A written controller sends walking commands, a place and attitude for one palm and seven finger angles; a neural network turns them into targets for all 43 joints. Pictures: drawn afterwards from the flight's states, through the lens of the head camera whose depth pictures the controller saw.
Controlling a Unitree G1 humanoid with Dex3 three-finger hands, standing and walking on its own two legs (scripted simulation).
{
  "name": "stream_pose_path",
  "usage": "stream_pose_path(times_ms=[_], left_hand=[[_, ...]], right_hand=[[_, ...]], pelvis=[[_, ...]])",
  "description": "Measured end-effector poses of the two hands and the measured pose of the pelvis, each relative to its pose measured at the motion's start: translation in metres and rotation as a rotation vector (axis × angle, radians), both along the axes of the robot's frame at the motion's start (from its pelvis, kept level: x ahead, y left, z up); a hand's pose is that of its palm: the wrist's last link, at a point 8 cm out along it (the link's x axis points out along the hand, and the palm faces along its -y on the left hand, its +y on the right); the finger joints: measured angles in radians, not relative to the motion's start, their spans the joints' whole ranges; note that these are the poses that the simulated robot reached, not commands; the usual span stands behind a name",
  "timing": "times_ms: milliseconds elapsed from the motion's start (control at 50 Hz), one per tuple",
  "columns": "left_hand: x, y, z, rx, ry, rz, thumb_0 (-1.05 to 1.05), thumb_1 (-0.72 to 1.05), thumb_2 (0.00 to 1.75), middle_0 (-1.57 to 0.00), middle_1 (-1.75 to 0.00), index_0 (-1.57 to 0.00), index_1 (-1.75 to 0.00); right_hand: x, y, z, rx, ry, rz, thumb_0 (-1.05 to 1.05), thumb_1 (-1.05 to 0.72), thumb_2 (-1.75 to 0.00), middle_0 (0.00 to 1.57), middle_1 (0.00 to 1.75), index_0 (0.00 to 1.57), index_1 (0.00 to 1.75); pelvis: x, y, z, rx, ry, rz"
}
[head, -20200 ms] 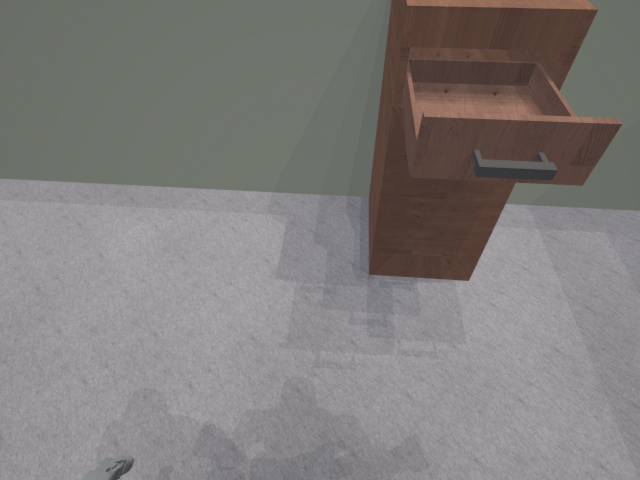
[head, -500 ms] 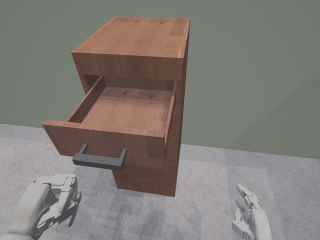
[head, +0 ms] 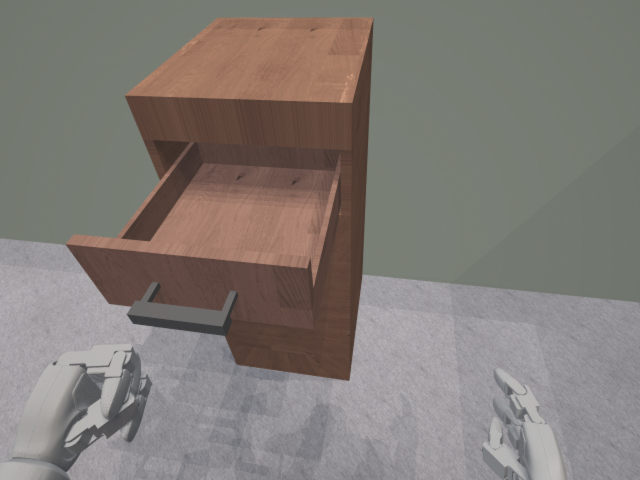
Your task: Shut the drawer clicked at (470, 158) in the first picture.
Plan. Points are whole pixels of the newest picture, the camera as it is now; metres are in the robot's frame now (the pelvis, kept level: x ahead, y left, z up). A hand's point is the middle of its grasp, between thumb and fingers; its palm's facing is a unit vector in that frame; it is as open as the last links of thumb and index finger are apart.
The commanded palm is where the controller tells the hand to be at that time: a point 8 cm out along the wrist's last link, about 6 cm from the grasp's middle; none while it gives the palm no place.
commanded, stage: bring the fist close to the handle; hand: left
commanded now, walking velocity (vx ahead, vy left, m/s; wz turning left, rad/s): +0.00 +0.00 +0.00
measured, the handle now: (186, 305) +0.32 +0.23 +0.04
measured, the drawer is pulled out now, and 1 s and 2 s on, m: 0.27 0.27 0.21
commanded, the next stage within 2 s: push the drawer shut in 1.14 s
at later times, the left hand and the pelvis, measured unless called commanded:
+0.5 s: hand (162, 390) +0.20 +0.20 +0.07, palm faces -0.04 -1.00 -0.05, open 3.3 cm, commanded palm +0.16 +0.26 +0.07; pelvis +0.00 +0.04 -0.01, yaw +0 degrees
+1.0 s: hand (189, 377) +0.22 +0.19 +0.05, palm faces -0.05 -1.00 -0.07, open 3.3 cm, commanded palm +0.19 +0.25 +0.05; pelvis +0.00 +0.04 -0.03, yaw -1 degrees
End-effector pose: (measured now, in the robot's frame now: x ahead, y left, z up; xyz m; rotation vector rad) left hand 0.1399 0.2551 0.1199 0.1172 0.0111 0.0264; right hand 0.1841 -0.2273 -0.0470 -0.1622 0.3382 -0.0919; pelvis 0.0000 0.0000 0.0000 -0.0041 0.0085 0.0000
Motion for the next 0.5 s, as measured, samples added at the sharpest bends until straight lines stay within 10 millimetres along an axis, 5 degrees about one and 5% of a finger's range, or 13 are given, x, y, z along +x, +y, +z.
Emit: stream_pose_path(times_ms=[500], left_hand=[[0.036, 0.001, -0.047, -0.068, 0.024, -0.066, 0.01, 0.9, 0.9, -1.39, -1.6, -1.4, -1.6]], right_hand=[[-0.016, 0.034, -0.022, -0.025, 0.143, -0.008, 0.02, -0.9, -0.9, 0.2, 0.3, 0.2, 0.3]], pelvis=[[-0.001, 0.036, -0.011, -0.008, 0.072, -0.002]])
